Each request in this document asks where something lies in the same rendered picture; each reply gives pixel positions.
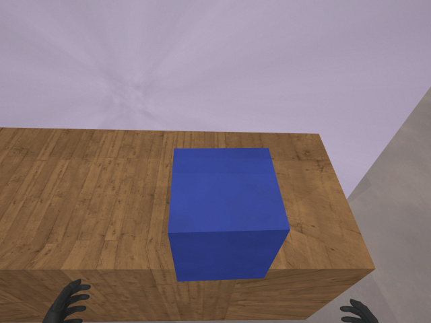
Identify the pedestal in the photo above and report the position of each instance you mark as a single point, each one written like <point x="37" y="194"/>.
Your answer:
<point x="93" y="204"/>

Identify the carton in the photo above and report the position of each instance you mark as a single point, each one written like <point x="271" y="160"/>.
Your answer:
<point x="227" y="218"/>

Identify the left robot hand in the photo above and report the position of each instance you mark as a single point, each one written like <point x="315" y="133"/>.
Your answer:
<point x="59" y="309"/>

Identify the right robot hand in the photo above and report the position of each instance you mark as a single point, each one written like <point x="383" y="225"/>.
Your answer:
<point x="359" y="309"/>

